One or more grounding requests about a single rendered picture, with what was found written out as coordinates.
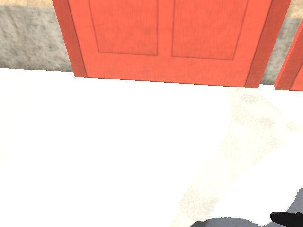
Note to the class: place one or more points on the right robot hand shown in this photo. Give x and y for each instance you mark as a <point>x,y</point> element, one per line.
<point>287,219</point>

